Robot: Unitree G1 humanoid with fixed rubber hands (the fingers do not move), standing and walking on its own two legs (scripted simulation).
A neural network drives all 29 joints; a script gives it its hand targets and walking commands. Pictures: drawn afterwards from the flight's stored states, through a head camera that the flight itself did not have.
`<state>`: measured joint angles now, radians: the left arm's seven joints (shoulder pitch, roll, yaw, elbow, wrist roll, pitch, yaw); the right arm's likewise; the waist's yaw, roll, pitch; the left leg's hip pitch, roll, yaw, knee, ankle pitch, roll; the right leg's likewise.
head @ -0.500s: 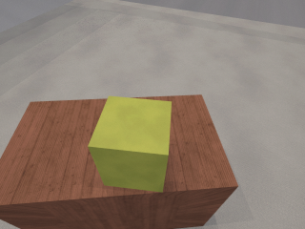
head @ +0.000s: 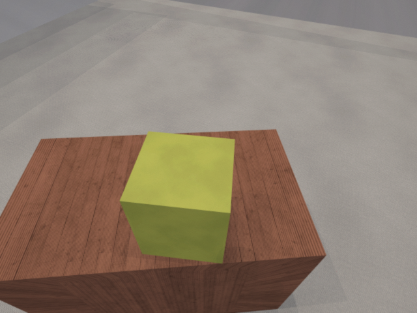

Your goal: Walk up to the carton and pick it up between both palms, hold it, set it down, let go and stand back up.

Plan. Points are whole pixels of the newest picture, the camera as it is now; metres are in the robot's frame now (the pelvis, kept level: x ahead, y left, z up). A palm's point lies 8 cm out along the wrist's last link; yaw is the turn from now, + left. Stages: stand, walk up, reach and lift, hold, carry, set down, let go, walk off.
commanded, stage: stand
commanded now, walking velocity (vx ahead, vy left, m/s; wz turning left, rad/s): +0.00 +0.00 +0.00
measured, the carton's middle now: (186, 199) +0.40 +0.06 -0.06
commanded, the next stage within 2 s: walk up in 0.52 s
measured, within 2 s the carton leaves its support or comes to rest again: neither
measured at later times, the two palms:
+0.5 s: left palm out of the picture -0.01 +0.23 -0.14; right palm out of the picture -0.01 -0.23 -0.14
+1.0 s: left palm out of the picture +0.00 +0.23 -0.14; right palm out of the picture -0.01 -0.22 -0.14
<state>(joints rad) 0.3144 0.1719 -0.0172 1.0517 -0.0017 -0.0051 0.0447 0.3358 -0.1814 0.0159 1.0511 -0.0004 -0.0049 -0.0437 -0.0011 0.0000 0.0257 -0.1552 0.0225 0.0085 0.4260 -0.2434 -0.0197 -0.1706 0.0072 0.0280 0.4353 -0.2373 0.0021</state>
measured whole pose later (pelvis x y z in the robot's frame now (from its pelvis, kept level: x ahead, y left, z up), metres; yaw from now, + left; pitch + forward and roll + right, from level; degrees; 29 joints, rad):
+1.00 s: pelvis +0.01 +0.00 +0.00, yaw +2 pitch -1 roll +0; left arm 0.32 0.17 -0.01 1.08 0.00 -0.01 0.04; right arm 0.38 -0.16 0.01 1.07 0.00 -0.02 -0.05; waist 0.00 0.00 0.01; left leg -0.15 0.01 -0.02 0.43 -0.26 -0.02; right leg -0.15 -0.01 -0.01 0.43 -0.26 0.01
